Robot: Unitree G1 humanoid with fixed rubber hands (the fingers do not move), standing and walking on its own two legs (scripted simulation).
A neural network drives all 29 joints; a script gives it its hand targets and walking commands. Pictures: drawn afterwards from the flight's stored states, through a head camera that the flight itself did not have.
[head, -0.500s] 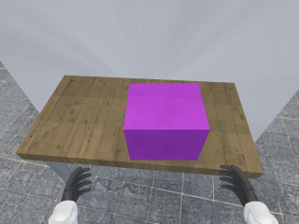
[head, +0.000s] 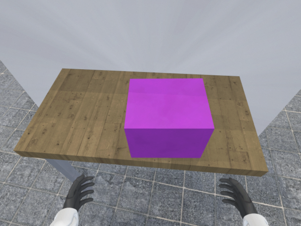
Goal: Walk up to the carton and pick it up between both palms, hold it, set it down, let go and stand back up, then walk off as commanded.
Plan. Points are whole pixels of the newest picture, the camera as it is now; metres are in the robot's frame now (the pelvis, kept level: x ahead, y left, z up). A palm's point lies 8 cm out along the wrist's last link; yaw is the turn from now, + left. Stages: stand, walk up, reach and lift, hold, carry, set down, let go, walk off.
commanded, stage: let go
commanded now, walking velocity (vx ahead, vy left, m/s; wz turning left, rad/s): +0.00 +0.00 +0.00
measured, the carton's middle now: (165, 119) +0.43 +0.00 -0.01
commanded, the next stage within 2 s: stand in 0.34 s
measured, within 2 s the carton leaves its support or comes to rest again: neither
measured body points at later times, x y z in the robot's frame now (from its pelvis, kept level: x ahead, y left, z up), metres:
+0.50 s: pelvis +0.02 +0.00 +0.00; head +0.03 +0.00 +0.45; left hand +0.17 +0.26 -0.09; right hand +0.18 -0.23 -0.10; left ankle +0.03 +0.13 -0.75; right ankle -0.03 -0.12 -0.75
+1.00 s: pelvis +0.01 +0.02 -0.01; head -0.02 +0.03 +0.44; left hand +0.12 +0.29 -0.10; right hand +0.13 -0.24 -0.10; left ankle +0.03 +0.13 -0.75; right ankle -0.03 -0.11 -0.75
